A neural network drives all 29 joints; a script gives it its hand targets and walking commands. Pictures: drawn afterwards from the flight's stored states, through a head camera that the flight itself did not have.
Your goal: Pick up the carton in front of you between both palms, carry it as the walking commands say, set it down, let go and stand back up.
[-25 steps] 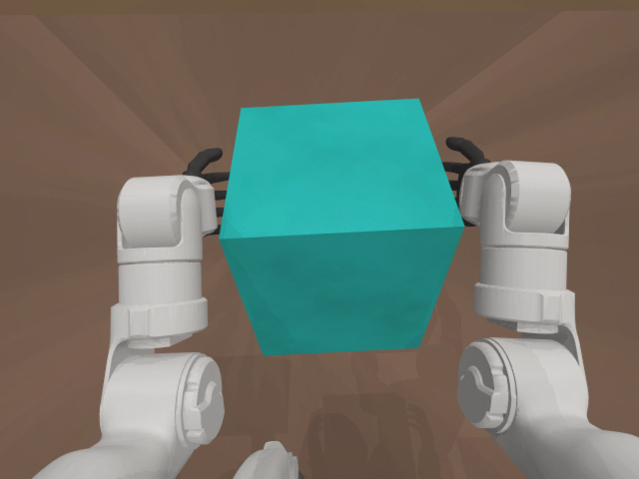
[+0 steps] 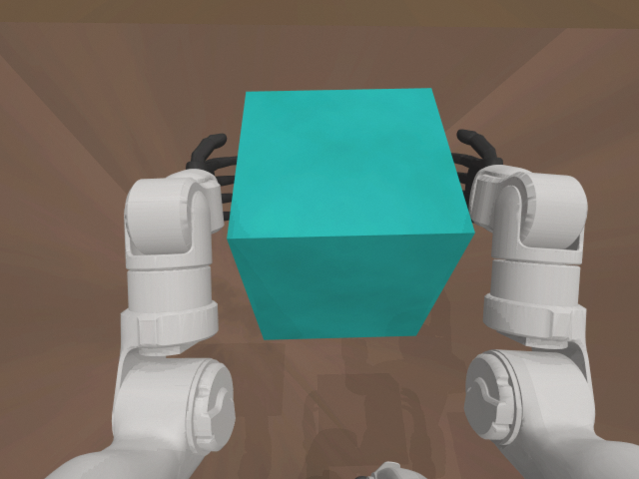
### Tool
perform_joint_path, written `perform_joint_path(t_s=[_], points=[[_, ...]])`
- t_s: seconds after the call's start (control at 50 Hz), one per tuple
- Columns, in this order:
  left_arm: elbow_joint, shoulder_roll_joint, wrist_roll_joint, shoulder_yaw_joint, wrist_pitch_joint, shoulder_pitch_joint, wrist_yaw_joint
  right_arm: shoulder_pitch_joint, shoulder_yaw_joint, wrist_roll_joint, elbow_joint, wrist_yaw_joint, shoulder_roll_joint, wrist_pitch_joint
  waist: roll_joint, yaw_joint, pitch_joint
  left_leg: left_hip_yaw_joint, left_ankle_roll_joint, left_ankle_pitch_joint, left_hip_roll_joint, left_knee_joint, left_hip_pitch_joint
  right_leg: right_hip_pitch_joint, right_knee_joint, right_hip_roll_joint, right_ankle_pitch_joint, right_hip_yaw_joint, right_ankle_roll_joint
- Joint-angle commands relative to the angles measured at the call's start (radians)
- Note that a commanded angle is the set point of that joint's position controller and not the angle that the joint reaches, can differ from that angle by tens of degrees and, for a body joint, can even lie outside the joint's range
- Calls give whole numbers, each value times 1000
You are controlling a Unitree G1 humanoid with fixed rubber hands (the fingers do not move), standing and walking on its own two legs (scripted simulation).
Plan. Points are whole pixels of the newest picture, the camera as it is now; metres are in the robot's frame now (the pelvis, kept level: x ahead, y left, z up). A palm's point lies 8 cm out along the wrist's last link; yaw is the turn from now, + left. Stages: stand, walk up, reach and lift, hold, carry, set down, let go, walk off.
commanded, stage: carry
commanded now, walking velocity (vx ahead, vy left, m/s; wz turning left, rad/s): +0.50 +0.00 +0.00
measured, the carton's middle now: (339, 226) +0.40 +0.00 +0.10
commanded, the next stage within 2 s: none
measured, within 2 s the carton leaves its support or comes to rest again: neither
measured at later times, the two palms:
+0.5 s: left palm (240, 22) +0.70 +0.15 +0.22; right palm (442, 41) +0.66 -0.14 +0.21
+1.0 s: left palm out of the picture +0.99 +0.20 +0.29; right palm out of the picture +1.03 -0.10 +0.30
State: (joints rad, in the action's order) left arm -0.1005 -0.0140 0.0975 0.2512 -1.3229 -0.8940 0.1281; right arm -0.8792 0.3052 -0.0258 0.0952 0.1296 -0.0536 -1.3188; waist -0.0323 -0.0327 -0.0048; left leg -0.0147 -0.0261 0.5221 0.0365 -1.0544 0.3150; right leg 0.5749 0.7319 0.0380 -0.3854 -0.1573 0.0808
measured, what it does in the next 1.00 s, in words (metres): climbs: left foot 0.04 m higher, then right foot 0.04 m higher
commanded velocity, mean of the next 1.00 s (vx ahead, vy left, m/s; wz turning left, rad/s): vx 0.50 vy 0.00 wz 0.00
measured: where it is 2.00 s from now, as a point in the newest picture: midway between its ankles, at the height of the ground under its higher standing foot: (324, 167)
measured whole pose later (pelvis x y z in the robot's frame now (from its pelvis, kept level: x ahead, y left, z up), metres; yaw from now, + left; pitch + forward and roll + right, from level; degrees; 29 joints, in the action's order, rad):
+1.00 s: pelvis +0.62 +0.01 +0.12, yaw +1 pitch +5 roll +1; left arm -0.14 0.02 0.02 0.26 -1.35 -0.91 0.16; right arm -0.94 0.34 -0.10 0.13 0.12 -0.02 -1.37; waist 0.01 -0.11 0.02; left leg -0.06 -0.04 0.42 0.03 -0.97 0.75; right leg 0.22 0.46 -0.01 -0.49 -0.11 0.04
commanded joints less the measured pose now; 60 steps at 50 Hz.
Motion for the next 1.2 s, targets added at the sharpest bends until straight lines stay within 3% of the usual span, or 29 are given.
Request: perform_joint_path(t_s=[0.0, 0.06, 0.14, 0.22, 0.28, 0.3, 0.32, 0.34, 0.38, 0.4, 0.44, 0.52, 0.58, 0.62, 0.66, 0.68, 0.7, 0.72, 0.76, 0.78, 0.82, 0.9, 0.98, 1.04, 1.06, 1.08, 1.1, 1.14, 1.18], points=[[72, -1028, -488, -608, -4, -757, -214, -736, -572, 360, 4, -239, 1048, -29, 68, -74, 572, 64, -14, -24, -55, -459, 540, -865, -253, -336, 462, 650, 237], [170, -1118, -583, -632, 3, -920, -234, -716, -521, 306, 4, -211, 1039, -23, 66, -34, 554, 50, -27, -82, -11, -300, 513, -771, -278, -286, 330, 487, 138], [167, -1111, -604, -603, -11, -939, -241, -707, -499, 255, 10, -175, 998, -27, 120, -39, 502, -16, -11, -63, 0, -97, 531, -719, -355, -296, 250, 408, 168], [29, -1086, -559, -561, -17, -845, -250, -656, -494, 233, 104, -177, 998, -36, 173, -40, 438, -119, -13, -131, -32, 233, 333, -595, -382, -264, 305, 253, 127], [-55, -1092, -531, -530, -8, -809, -258, -648, -489, 255, 174, -197, 1044, -26, 153, 72, 487, -261, -52, -206, -152, 436, -130, -419, -140, -216, 637, 84, 42], [-73, -1092, -519, -521, -3, -807, -259, -626, -482, 266, 207, -202, 1052, -18, 78, 130, 583, -136, -85, -173, -93, 445, -420, -269, 62, -181, 586, 35, -9], [-75, -1092, -504, -501, -1, -811, -261, -625, -485, 272, 208, -207, 1052, -4, -194, 153, 666, 465, -229, 51, 214, 601, -570, -26, 377, -68, 249, 37, -76], [-71, -1083, -492, -500, 3, -829, -257, -662, -511, 296, 185, -213, 1087, 6, -274, 160, 623, 769, -306, -103, 298, 746, -634, 197, 582, 39, -176, 131, -81], [-37, -1070, -456, -478, 9, -827, -237, -802, -576, 393, 31, -226, 1161, 14, -43, 144, 534, 578, -300, -433, 280, 615, -545, 303, 777, -39, -130, 203, -46], [-29, -1059, -432, -465, 9, -797, -224, -872, -605, 439, -35, -230, 1187, 16, 24, 125, 526, 486, -250, -467, 256, 596, -517, 312, 741, -61, -104, 198, -36], [-7, -1027, -396, -448, 10, -746, -197, -946, -651, 517, -123, -234, 1228, 21, -6, 97, 539, 372, -184, -376, 220, 620, -479, 266, 631, -81, -65, 192, -31], [50, -965, -353, -454, 9, -714, -158, -939, -657, 546, -179, -235, 1201, 14, -52, 104, 515, 283, -214, -371, 225, 681, -463, 277, 434, -85, -84, 134, -47], [45, -924, -332, -475, -3, -691, -148, -887, -652, 527, -141, -236, 1159, -3, -90, 105, 483, 144, -183, -445, 197, 701, -384, 124, 150, -67, -8, 78, -50], [15, -915, -334, -486, -12, -680, -154, -841, -638, 500, -84, -240, 1133, -13, -125, 87, 473, 49, -151, -566, 176, 671, -319, -53, 6, 0, 11, -25, -40], [-45, -932, -350, -491, -15, -672, -167, -795, -622, 472, -18, -242, 1122, -21, -78, -3, 555, -85, -89, -893, 136, 408, -194, -454, -138, 85, 94, -114, 5], [-73, -941, -359, -486, -13, -647, -176, -790, -603, 455, 6, -244, 1108, -23, -21, -68, 651, -108, -34, -773, 116, 220, -35, -735, -140, -8, 72, 21, 43], [-92, -936, -359, -477, -5, -654, -181, -806, -588, 440, 17, -249, 1116, -29, 257, -68, 765, -89, 27, -394, 1, -78, 244, -944, -273, -326, -98, 629, 194], [-81, -973, -388, -495, -2, -669, -190, -813, -571, 414, 41, -252, 1092, -31, 323, -82, 680, -4, 26, 20, -113, -276, 441, -943, -401, -370, 33, 892, 265], [16, -1048, -475, -539, -2, -791, -211, -787, -536, 378, 60, -242, 1103, -24, 74, -74, 555, 58, -3, -7, -41, -445, 566, -847, -273, -350, 378, 677, 240], [68, -1080, -515, -566, 3, -855, -218, -774, -521, 359, 56, -233, 1101, -22, 33, -56, 535, 56, -14, -35, -15, -397, 571, -800, -256, -326, 410, 587, 192], [139, -1130, -576, -586, 7, -949, -227, -755, -494, 326, 35, -210, 1081, -19, 79, -30, 547, 46, -21, -71, -2, -299, 531, -758, -288, -290, 273, 488, 134], [172, -1115, -604, -582, -5, -962, -236, -734, -489, 271, 9, -169, 1022, -23, 124, -39, 503, -13, -7, -63, 6, -96, 550, -724, -359, -298, 217, 409, 165], [60, -1082, -568, -562, -17, -870, -245, -676, -492, 241, 83, -167, 999, -35, 176, -40, 451, -125, -12, -131, -37, 243, 330, -605, -377, -264, 320, 247, 122], [-38, -1085, -540, -533, -14, -823, -253, -646, -483, 254, 174, -186, 1029, -30, 137, 87, 529, -260, -57, -214, -160, 439, -199, -410, -86, -209, 732, 61, 28], [-58, -1081, -526, -520, -9, -820, -255, -619, -475, 265, 208, -196, 1039, -24, 61, 151, 628, -84, -89, -151, -53, 449, -491, -239, 135, -185, 552, 35, -21], [-70, -1089, -510, -493, -9, -816, -260, -625, -477, 266, 212, -202, 1040, -7, -260, 156, 710, 551, -250, 7, 243, 620, -631, 27, 434, -38, 177, 52, -80], [-71, -1080, -497, -494, -4, -841, -258, -654, -506, 297, 193, -212, 1087, 0, -255, 156, 633, 750, -299, -182, 294, 722, -661, 214, 629, 27, -164, 154, -77], [-55, -1072, -454, -468, 4, -820, -240, -798, -568, 394, 46, -229, 1168, 9, -17, 144, 544, 541, -284, -536, 271, 591, -571, 318, 789, -38, -117, 202, -48], [-41, -1049, -407, -444, 6, -761, -215, -914, -626, 486, -65, -238, 1227, 17, 18, 108, 538, 394, -195, -464, 224, 597, -510, 297, 676, -76, -61, 201, -35]])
